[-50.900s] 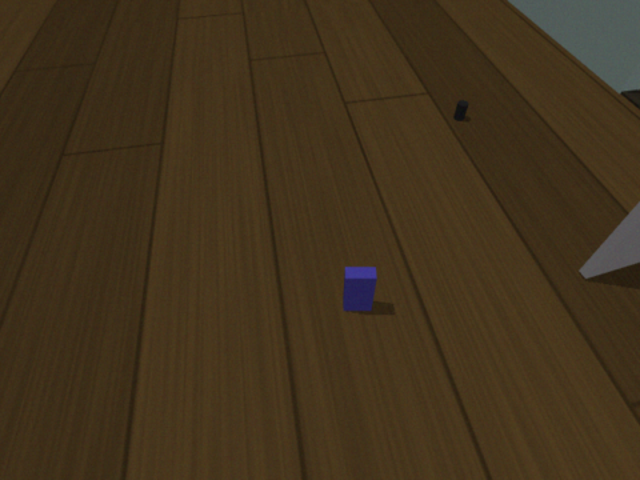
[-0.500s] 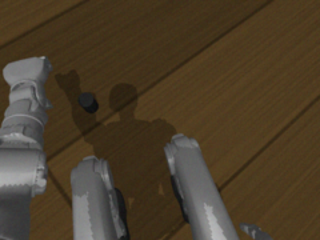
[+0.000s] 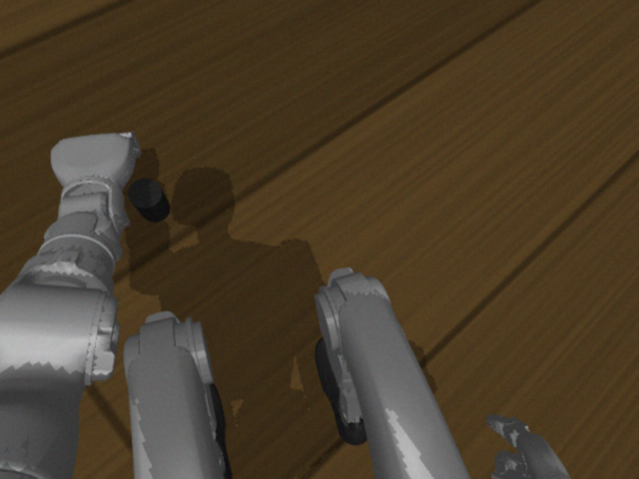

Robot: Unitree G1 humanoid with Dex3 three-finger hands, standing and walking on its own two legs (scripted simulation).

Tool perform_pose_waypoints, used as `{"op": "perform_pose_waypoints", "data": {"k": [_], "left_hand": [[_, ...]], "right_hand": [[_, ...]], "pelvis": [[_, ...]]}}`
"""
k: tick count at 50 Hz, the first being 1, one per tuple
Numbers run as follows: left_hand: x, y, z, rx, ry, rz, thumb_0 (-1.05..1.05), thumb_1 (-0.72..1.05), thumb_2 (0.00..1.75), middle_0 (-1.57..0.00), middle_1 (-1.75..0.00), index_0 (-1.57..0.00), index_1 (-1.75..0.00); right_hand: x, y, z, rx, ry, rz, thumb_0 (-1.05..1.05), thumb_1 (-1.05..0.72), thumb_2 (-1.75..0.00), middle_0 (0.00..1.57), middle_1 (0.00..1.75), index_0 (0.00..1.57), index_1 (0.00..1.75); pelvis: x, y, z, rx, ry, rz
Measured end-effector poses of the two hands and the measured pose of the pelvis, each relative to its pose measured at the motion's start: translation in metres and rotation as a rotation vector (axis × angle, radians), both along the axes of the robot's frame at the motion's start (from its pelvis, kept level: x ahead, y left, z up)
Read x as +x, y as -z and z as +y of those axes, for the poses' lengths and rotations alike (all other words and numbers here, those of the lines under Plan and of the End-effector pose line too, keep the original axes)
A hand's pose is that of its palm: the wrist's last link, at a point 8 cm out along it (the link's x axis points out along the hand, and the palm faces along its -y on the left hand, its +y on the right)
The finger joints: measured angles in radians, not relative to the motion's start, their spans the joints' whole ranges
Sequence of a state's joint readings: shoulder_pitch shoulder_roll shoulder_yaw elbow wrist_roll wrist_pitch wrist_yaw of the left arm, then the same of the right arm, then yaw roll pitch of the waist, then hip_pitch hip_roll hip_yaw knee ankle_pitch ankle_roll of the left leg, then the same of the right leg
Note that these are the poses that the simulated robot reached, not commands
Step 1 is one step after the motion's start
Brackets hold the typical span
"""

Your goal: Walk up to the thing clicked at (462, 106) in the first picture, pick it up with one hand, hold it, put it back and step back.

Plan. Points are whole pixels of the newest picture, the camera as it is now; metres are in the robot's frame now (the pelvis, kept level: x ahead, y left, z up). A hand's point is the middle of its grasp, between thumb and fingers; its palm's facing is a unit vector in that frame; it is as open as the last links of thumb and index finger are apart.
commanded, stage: withdraw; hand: left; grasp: from above
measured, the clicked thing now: (150, 201) +0.55 +0.16 -0.35
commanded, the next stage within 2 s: none
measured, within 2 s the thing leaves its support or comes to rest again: neither
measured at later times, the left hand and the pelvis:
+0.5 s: hand (79, 131) +0.55 +0.18 -0.08, palm faces -0.38 -0.03 -0.93, open 10.8 cm; pelvis +0.01 +0.00 +0.01, yaw +0 degrees
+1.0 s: hand (111, 189) +0.50 +0.17 -0.14, palm faces -0.43 +0.00 -0.90, open 10.9 cm; pelvis +0.00 +0.00 +0.00, yaw +1 degrees
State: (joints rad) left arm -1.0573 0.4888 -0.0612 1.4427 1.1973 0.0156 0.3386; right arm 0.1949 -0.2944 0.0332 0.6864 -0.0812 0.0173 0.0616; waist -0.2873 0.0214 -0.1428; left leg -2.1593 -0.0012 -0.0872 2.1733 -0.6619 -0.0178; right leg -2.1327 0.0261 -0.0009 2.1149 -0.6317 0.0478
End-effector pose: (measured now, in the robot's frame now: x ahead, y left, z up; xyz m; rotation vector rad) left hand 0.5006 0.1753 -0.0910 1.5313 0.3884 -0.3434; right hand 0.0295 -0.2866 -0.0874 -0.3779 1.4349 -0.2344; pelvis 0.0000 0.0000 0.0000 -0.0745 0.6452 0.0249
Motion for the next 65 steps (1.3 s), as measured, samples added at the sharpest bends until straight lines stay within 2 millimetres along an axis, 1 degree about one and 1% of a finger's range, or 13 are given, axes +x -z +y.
{"op": "perform_pose_waypoints", "data": {"k": [5, 9, 12, 15, 18, 23, 30, 39, 45, 50, 54, 58, 65], "left_hand": [[-0.012, 0.012, 0.03, 0.024, -0.054, -0.033, 0.0, 0.03, 0.54, -0.57, -0.47, -0.57, -0.48], [-0.015, -0.006, 0.05, 0.05, -0.098, -0.072, 0.0, 0.02, 0.54, -0.57, -0.47, -0.57, -0.48], [-0.009, -0.027, 0.057, 0.046, -0.135, -0.079, 0.0, 0.01, 0.54, -0.57, -0.48, -0.57, -0.49], [0.006, -0.047, 0.054, 0.031, -0.14, -0.074, 0.0, 0.01, 0.55, -0.56, -0.49, -0.56, -0.5], [0.024, -0.062, 0.041, 0.015, -0.096, -0.067, 0.0, 0.01, 0.55, -0.56, -0.5, -0.56, -0.5], [0.043, -0.072, 0.016, -0.008, -0.022, -0.071, 0.0, 0.0, 0.56, -0.54, -0.51, -0.55, -0.51], [0.042, -0.075, 0.005, 0.015, -0.038, -0.083, 0.0, 0.02, 0.54, -0.57, -0.47, -0.56, -0.48], [0.006, -0.058, 0.025, 0.024, -0.092, 0.054, 0.0, 0.06, 0.51, -0.6, -0.42, -0.6, -0.43], [-0.011, -0.024, 0.017, -0.015, -0.024, 0.092, 0.0, 0.04, 0.52, -0.57, -0.47, -0.57, -0.47], [0.001, -0.008, -0.001, -0.022, 0.077, -0.02, 0.0, 0.0, 0.56, -0.53, -0.52, -0.54, -0.52], [0.019, -0.015, -0.003, -0.007, 0.051, -0.15, 0.0, -0.02, 0.57, -0.53, -0.53, -0.53, -0.53], [0.03, -0.028, 0.012, 0.047, -0.046, -0.163, 0.0, -0.02, 0.57, -0.54, -0.52, -0.54, -0.52], [0.022, -0.046, 0.052, 0.071, -0.166, -0.024, 0.0, 0.02, 0.54, -0.57, -0.48, -0.57, -0.48]], "right_hand": [[-0.009, 0.031, 0.02, 0.085, 0.026, 0.037, 0.01, -0.91, -0.9, 0.2, 0.3, 0.2, 0.3], [-0.003, 0.045, 0.035, 0.143, 0.027, 0.035, 0.01, -0.91, -0.9, 0.2, 0.3, 0.2, 0.3], [0.007, 0.046, 0.041, 0.161, 0.017, 0.01, 0.01, -0.91, -0.9, 0.2, 0.3, 0.2, 0.3], [0.016, 0.038, 0.04, 0.146, 0.011, -0.026, 0.01, -0.91, -0.9, 0.2, 0.3, 0.2, 0.3], [0.02, 0.027, 0.033, 0.115, 0.002, -0.042, 0.01, -0.91, -0.89, 0.2, 0.3, 0.21, 0.3], [0.012, 0.006, 0.019, 0.053, 0.012, -0.022, 0.0, -0.91, -0.89, 0.2, 0.3, 0.2, 0.3], [-0.009, -0.011, 0.009, 0.029, 0.065, 0.033, 0.0, -0.91, -0.9, 0.2, 0.3, 0.2, 0.3], [-0.01, -0.009, 0.022, 0.094, 0.065, 0.056, 0.01, -0.91, -0.9, 0.2, 0.3, 0.2, 0.3], [0.001, 0.001, 0.022, 0.087, 0.008, 0.035, 0.01, -0.91, -0.89, 0.2, 0.3, 0.2, 0.3], [0.005, 0.014, 0.016, 0.053, -0.008, 0.008, 0.0, -0.91, -0.89, 0.2, 0.3, 0.2, 0.3], [0.004, 0.024, 0.014, 0.046, -0.002, -0.011, 0.0, -0.91, -0.9, 0.2, 0.3, 0.2, 0.3], [0.001, 0.031, 0.017, 0.07, 0.015, -0.016, 0.0, -0.91, -0.9, 0.2, 0.3, 0.2, 0.3], [-0.004, 0.035, 0.027, 0.127, 0.046, 0.018, 0.01, -0.91, -0.9, 0.2, 0.3, 0.2, 0.3]], "pelvis": [[0.0, 0.013, -0.001, 0.011, -0.001, -0.011], [0.001, 0.013, -0.001, 0.019, -0.005, -0.02], [0.001, 0.008, -0.002, 0.02, -0.005, -0.023], [0.002, 0.003, -0.002, 0.015, -0.003, -0.021], [0.003, -0.002, -0.001, 0.007, -0.002, -0.022], [0.005, -0.007, 0.0, -0.006, -0.004, -0.011], [0.007, -0.018, 0.001, -0.001, 0.001, 0.005], [0.006, -0.03, -0.001, 0.014, 0.005, 0.001], [0.001, -0.018, -0.002, 0.012, -0.004, -0.009], [-0.002, 0.001, -0.002, 0.004, -0.01, -0.013], [-0.002, 0.013, -0.002, 0.006, -0.008, -0.015], [-0.001, 0.015, -0.002, 0.006, 0.001, -0.007], [0.004, 0.005, -0.001, 0.013, 0.005, -0.006]]}}
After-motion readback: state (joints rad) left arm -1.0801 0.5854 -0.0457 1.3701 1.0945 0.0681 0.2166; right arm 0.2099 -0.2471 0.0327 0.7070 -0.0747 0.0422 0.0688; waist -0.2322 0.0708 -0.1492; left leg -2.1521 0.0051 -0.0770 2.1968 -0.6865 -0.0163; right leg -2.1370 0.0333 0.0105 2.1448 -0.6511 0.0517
